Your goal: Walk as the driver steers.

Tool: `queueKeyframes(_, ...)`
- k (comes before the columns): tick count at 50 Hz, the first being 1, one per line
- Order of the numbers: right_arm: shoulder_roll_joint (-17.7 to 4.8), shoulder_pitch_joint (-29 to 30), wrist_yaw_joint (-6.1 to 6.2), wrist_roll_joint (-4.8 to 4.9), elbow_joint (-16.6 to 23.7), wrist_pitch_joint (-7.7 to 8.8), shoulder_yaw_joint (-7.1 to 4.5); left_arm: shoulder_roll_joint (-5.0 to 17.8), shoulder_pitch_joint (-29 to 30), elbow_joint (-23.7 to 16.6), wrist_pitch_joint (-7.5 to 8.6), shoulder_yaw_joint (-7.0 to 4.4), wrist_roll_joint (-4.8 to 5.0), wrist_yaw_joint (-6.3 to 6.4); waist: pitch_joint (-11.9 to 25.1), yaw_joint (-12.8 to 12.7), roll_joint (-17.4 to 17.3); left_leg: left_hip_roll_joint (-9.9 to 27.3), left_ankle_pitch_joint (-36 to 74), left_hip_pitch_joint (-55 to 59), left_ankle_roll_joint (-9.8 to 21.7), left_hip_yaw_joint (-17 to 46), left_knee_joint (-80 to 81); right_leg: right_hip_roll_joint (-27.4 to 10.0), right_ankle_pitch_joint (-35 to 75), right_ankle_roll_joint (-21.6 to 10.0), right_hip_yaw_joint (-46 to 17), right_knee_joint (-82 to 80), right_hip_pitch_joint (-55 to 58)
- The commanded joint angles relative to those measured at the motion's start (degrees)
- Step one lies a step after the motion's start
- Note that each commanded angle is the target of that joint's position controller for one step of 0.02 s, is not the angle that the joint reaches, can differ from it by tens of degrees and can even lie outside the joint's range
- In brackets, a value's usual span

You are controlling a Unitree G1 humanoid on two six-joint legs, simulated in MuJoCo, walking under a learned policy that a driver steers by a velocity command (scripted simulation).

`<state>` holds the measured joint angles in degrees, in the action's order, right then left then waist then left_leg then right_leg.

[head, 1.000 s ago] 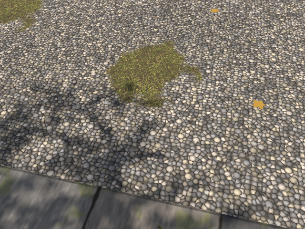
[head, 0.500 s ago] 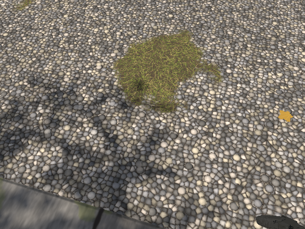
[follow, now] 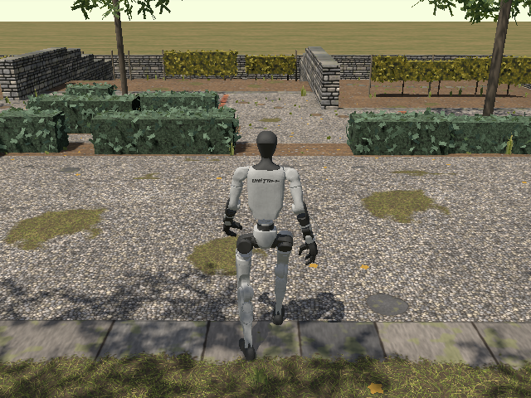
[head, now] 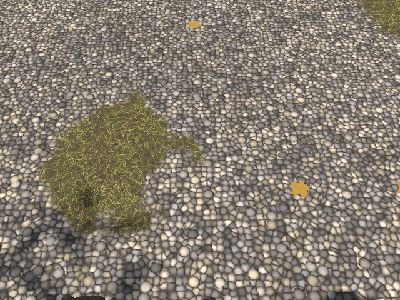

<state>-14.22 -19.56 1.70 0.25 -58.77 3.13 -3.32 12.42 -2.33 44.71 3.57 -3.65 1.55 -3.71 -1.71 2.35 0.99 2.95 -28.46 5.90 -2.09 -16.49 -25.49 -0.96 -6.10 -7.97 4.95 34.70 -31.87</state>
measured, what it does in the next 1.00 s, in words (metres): walks ahead, turning right: left foot, then right foot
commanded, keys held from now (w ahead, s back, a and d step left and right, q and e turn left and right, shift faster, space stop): w+e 0.52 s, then w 0.48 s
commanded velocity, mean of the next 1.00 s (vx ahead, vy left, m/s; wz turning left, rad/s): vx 0.50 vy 0.00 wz -0.42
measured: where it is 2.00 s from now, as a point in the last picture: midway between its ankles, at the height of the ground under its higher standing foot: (264, 159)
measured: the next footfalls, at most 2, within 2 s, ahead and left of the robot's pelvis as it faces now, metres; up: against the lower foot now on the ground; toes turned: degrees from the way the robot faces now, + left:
left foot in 0.48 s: +0.49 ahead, +0.07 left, +0.00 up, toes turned -20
right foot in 0.98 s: +0.63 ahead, -0.28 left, +0.00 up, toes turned -27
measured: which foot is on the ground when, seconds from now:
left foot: down 0.00-0.02, up 0.04-0.46, down 0.48-1.00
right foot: down 0.00-0.50, up 0.52-0.96, down 0.98-1.00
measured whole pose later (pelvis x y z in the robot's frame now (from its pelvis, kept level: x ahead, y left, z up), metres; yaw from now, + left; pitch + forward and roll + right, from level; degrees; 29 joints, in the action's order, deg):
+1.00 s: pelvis +0.55 -0.12 +0.01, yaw -24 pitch +3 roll +1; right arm -16.9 -22.7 -0.4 1.2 -52.5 3.5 -3.4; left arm 14.3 -2.6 34.9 4.5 -2.2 0.4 -1.8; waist -0.6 5.2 0.6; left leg 3.4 -24.9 -3.0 -1.3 -3.8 -30.9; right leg -1.1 -4.7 -3.8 1.9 31.2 -28.4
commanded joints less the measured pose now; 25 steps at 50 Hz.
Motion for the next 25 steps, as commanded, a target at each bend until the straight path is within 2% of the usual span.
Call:
queueKeyframes(1, -4.18, -2.06, -0.27, -1.53, 6.99, 1.25, 0.0, 19.5, -21.5, 0.96, -0.23, -6.71, 0.0, 1.71, 16.74, -8.38, 9.2, 2.57, 20.86, -34.41, 1.74, 3.64, -46.93, -11.36, -1.75, -12.49, -27.66, -3.32, 48.88)
queueKeyframes(2, -3.88, -0.61, -1.46, 0.07, 9.19, 4.34, 0.84, 18.63, -22.75, -0.42, 0.25, -5.81, -0.65, 1.69, 25.71, -7.56, 10.02, -6.03, -5.12, -46.93, 1.41, 17.48, -58.7, -19.95, -7.99, -19.7, -54.85, -15.22, 58.31)
queueKeyframes(3, -8.25, 7.74, -2.16, 2.43, 11.23, 6.19, -0.57, 14.12, -22.39, -0.09, 0.56, -4.54, -1.43, 1.73, 20.3, -10.12, 5.37, -2.47, -0.75, -53.45, 3.35, 22.28, -59.31, -17.54, -5.74, -15.02, -47.44, -17.53, 56.23)
queueKeyframes(4, -7.86, 9.92, -2.18, 2.64, 12.04, 6.88, -0.37, 11.64, -18.39, -0.56, 0.98, -3.89, -0.99, 1.89, 13.3, -8.19, 2.62, 0.22, 4.34, -54.16, 4.45, 21.83, -54.8, -15.26, -0.9, -12.52, -38.17, -17.25, 47.6)
queueKeyframes(5, -7.65, 9.76, -1.7, 1.46, 11.22, 6.7, -0.65, 9.69, -13.38, -1.84, 1.18, -3.21, -0.71, 1.83, 9.09, -5.06, -2.18, 2.57, 7.35, -50.23, 4.24, 21.4, -49.66, -12.61, 4.79, -10.63, -31.23, -17.78, 37.51)
queueKeyframes(6, -8.3, 8.41, -1.41, 0.76, 10.92, 5.83, -1.32, 8.19, -10.18, -2.92, 1.3, -2.66, -1.06, 1.92, 6.96, -2.63, -1.97, 4.2, 8.96, -45.39, 3.69, 21.44, -45.63, -10.77, 9.01, -9.63, -26.72, -18.85, 29.87)
queueKeyframes(7, -8.23, 7.36, -1.45, 0.44, 11.11, 4.76, -1.6, 7.72, -9.08, -3.53, 1.35, -2.4, -1.37, 2.06, 6.21, -1.15, -1.43, 4.91, 9.66, -42.07, 3.08, 21.53, -43.39, -9.48, 10.4, -9.31, -25.05, -20.03, 25.34)
queueKeyframes(9, -6.7, 7.56, -1.28, -0.5, 12.14, 3.35, -1.6, 9.29, -9.74, -3.68, 1.6, -2.7, -0.93, 2.63, 5.04, -0.18, -0.96, 4.81, 11.64, -40.55, 1.12, 20.31, -37.79, -8.28, 13.4, -9.62, -22.27, -21.51, 20.21)
queueKeyframes(10, -6.15, 9.38, -1.09, -0.95, 13.04, 2.99, -1.47, 10.4, -10.66, -3.69, 1.68, -2.98, -0.85, 3.08, 4.26, -0.43, -0.52, 4.35, 14.29, -40.97, 0.18, 19.73, -34.35, -7.6, 14.39, -9.55, -20.83, -22.03, 18.61)
queueKeyframes(12, -5.45, 14.51, -0.86, -1.21, 14.92, 2.82, -1.15, 11.53, -12.6, -3.59, 1.51, -3.31, -0.66, 3.9, 2.89, -1.96, 0.64, 2.97, 21.55, -41.57, -1.07, 19.08, -25.09, -5.85, 13.09, -8.38, -18.75, -22.14, 17.12)
queueKeyframes(15, -4.23, 20.74, -1.34, -0.72, 16.79, 3.28, -0.49, 11.59, -14.89, -3.44, 0.99, -3.37, -0.41, 4.29, 2.13, -4.66, 3.24, -0.36, 32.3, -37.65, -0.84, 18.32, -10.95, -3.38, 6.43, -5.42, -17.1, -20.82, 15.87)
queueKeyframes(18, -5.65, 24.24, -2.0, 0.18, 18.69, 3.79, -0.68, 11.59, -17.4, -2.73, 0.7, -3.41, -0.19, 4.24, 1.94, -6.18, 4.76, -1.89, 33.99, -35.66, -0.22, 19.14, -5.57, -5.08, 1.91, -4.44, -20.82, -18.47, 18.21)
queueKeyframes(21, -8.17, 23.35, -2.8, 0.41, 19.34, 4.78, -1.49, 11.22, -17.78, -2.99, 0.1, -3.34, -0.27, 4.75, 2.4, -4.99, 6.04, -2.24, 27.93, -33.85, 1.4, 20.48, -2.39, -7.41, 0.37, -3.58, -26.34, -13.25, 23.3)
queueKeyframes(22, -8.72, 21.33, -2.92, 0.46, 18.98, 5.16, -1.79, 11.24, -17.24, -3.36, -0.16, -3.34, -0.42, 4.92, 2.8, -3.71, 6.96, -2.54, 25.46, -31.29, 2.23, 20.02, -1.61, -7.49, 1.49, -3.07, -27.55, -11.27, 23.96)
queueKeyframes(23, -9.58, 16.65, -2.8, 0.2, 17.75, 5.52, -2.43, 10.34, -16.31, -3.96, -0.35, -2.97, -0.52, 4.97, 4.57, -1.12, 7.17, -3.03, 25.15, -24.91, 3.53, 18.93, 0.46, -5.6, 4.44, -1.85, -27.23, -7.37, 23.44)
queueKeyframes(24, -11.81, 9.32, -2.52, -0.81, 16.62, 5.9, -3.3, 7.75, -15.39, -5.02, -0.2, -1.96, -0.82, 4.77, 10.41, 2.41, 5.32, 1.74, 24.83, -12.55, 6.28, 22.58, -0.95, -2.4, 4.97, 0.22, -24.32, 3.13, 19.41)
queueKeyframes(25, -16.08, 0.38, -2.05, -1.74, 15.81, 5.71, -4.4, 4.52, -19.59, -6.38, 0.16, -1.01, -0.76, 4.8, 19.46, 3.08, -5.34, 14.36, 19.4, 8.25, 12.64, 39.65, -0.63, 4.32, -7.17, 4.23, -17.2, 22.45, 3.94)
Velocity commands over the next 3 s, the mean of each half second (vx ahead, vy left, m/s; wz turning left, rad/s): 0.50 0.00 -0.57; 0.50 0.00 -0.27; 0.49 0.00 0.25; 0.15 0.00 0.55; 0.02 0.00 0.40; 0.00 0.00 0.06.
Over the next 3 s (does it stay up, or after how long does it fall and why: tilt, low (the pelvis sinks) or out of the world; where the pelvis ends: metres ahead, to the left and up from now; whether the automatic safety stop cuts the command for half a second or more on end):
stays up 0.96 -0.24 0.02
